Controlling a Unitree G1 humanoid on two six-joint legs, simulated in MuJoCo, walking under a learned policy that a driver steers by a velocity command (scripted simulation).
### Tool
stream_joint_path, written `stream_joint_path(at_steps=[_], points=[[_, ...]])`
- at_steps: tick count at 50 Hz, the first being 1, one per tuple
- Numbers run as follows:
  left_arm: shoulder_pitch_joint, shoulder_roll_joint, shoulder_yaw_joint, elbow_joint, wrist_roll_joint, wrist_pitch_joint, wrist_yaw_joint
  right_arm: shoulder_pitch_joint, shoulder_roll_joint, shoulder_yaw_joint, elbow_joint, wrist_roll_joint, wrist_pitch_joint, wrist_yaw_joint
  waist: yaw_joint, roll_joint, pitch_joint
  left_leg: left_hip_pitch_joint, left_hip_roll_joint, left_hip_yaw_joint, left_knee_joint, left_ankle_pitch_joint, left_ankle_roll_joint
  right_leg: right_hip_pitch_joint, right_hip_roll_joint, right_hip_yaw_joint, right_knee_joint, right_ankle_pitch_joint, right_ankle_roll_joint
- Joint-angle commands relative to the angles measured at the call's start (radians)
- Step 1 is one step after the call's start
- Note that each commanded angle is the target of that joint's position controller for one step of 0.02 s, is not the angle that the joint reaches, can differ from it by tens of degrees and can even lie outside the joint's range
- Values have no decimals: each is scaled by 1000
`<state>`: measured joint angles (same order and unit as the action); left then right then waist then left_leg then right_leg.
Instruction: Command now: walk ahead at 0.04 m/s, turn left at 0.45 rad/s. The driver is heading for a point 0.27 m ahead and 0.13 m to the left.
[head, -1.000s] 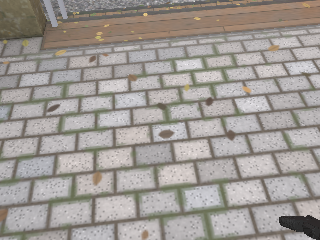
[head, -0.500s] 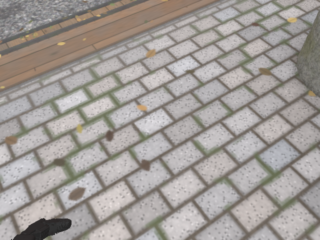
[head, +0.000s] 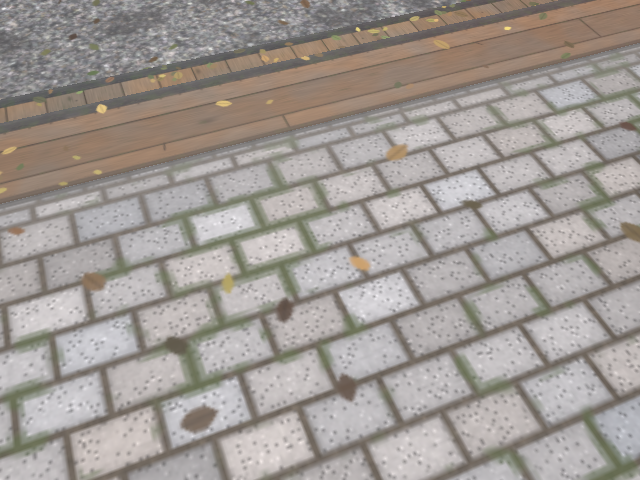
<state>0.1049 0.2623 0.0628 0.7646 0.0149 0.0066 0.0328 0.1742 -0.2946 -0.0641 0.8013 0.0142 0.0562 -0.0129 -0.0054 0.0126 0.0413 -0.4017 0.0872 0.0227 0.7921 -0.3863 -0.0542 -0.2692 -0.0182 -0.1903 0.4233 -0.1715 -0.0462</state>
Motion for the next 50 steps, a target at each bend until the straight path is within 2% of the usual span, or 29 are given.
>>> stream_joint_path(at_steps=[1,2,3,4,5,6,7,8,9,12,15,22,24,26,27,28,29,30,31,32,34,37,41,44,46,47,48,49,50], points=[[-26,172,49,-44,-21,7,7,36,-79,-23,-58,1,-13,19,-22,-121,-131,69,-34,56,-169,69,36,154,-291,178,-53,277,-161],[-19,168,50,-34,-34,12,8,72,-89,-28,-48,-1,-15,24,-41,-115,-135,140,-55,64,-287,168,64,132,-268,146,6,246,-117],[27,141,47,-13,-37,14,7,91,-140,-43,-48,-9,-16,20,-36,-33,-115,215,-26,-29,-406,333,111,57,-207,85,126,128,-34],[20,84,33,-48,9,8,-1,105,-267,-73,-63,-11,-16,-1,6,263,-119,368,213,-354,-408,745,227,-208,-70,-8,394,-218,74],[-100,100,35,-88,14,2,4,109,-276,-69,-85,-43,-29,6,-61,289,-115,354,321,-518,-443,843,405,-379,50,118,595,-512,112],[-116,128,44,-85,0,3,3,98,-248,-63,-92,-52,-50,12,-62,165,-135,356,280,-456,-446,810,403,-401,31,214,708,-485,103],[-94,128,48,-71,-14,5,5,50,-230,-62,-97,-37,-66,8,-28,129,-127,367,220,-377,-429,770,345,-421,15,241,724,-393,94],[-68,130,51,-49,-13,7,13,9,-199,-57,-105,-15,-68,2,-10,94,-126,370,184,-338,-419,739,299,-430,5,251,705,-334,96],[-62,144,57,-44,-7,8,19,-16,-177,-49,-113,2,-65,-6,3,97,-126,361,168,-322,-419,739,280,-415,-1,259,689,-287,103],[-55,117,51,-40,-18,-1,17,6,-173,-48,-121,-2,-54,-21,5,100,-159,374,137,-309,-413,770,279,-366,26,256,632,-204,122],[-87,101,42,-43,-21,-6,14,20,-191,-56,-126,1,-44,-30,-14,112,-151,381,122,-334,-408,695,274,-332,36,266,475,-172,137],[-76,127,44,-35,-28,-22,-9,-29,-204,-62,-154,0,-24,-20,-21,161,-124,272,94,-456,-394,567,273,-153,65,280,253,-185,128],[-47,135,47,-27,-30,-33,-18,-50,-200,-60,-164,6,-19,-21,-7,169,-129,274,78,-497,-368,569,257,-96,70,279,146,-158,114],[23,146,55,-3,-28,-43,-26,-82,-184,-53,-178,16,-12,-28,36,150,-132,220,21,-493,-318,460,198,54,50,265,-76,40,85],[50,198,68,0,-15,-41,-21,-51,-145,-42,-182,7,-13,-29,23,56,-161,120,-36,-437,-216,263,148,184,-87,369,-100,131,36],[11,274,78,-14,2,-30,-12,21,-96,-30,-187,-2,-21,-24,-48,-221,-144,-82,-209,-248,-16,-155,83,269,-287,595,-95,400,-93],[27,238,69,-19,27,-31,-16,23,-178,-54,-189,-6,-29,-23,-16,-253,-141,-156,-190,-197,217,-307,35,205,-411,713,-110,452,-234],[-15,188,52,-36,19,-35,-14,36,-235,-75,-172,0,-28,-20,-29,-170,-116,-162,-144,-201,340,-240,15,174,-375,631,-107,399,-238],[-61,155,44,-41,6,-32,-10,40,-232,-81,-155,4,-20,-20,-42,-143,-88,-168,-128,-184,382,-171,0,153,-300,524,-100,323,-188],[-77,141,38,-46,-7,-29,-5,44,-209,-79,-145,3,-9,-23,-37,-137,-72,-186,-121,-172,409,-115,-15,153,-254,458,-101,260,-157],[-57,147,33,-36,-11,-21,7,18,-161,-64,-164,9,-1,-16,-15,-152,-51,-198,-113,-128,404,-48,-38,149,-219,371,-112,293,-159],[6,171,39,-22,-2,-9,20,-50,-126,-47,-209,15,-5,-9,36,-175,-73,-217,-78,-83,262,-21,-56,249,-241,331,-118,323,-183],[-10,222,55,-28,-8,1,8,-55,-109,-31,-235,5,-5,8,43,-186,-100,-71,-42,-23,64,-18,-42,220,-269,261,-113,345,-181],[-13,241,60,-25,-22,2,-7,-29,-127,-39,-239,7,4,20,33,-191,-96,17,-52,20,-61,10,-11,196,-287,232,-85,341,-164],[-30,245,62,-21,-41,1,-13,18,-126,-45,-230,6,11,29,-2,-177,-94,107,-68,46,-221,107,31,172,-287,203,-22,303,-121],[-17,226,58,-11,-49,-1,-15,58,-134,-53,-215,5,11,28,-21,-153,-101,196,-90,51,-325,191,64,128,-264,169,48,237,-75],[50,181,47,14,-35,-3,-21,100,-181,-72,-206,4,9,17,-22,-23,-119,342,-54,-46,-404,380,107,14,-206,92,206,87,3],[37,97,17,-29,26,-3,-26,123,-308,-97,-232,-1,2,-3,5,313,-129,506,226,-436,-399,810,238,-298,-66,25,541,-456,108],[-56,140,29,-69,10,-7,-15,130,-297,-84,-254,-38,-27,14,-63,244,-190,407,327,-572,-431,809,425,-369,14,197,730,-548,122]])
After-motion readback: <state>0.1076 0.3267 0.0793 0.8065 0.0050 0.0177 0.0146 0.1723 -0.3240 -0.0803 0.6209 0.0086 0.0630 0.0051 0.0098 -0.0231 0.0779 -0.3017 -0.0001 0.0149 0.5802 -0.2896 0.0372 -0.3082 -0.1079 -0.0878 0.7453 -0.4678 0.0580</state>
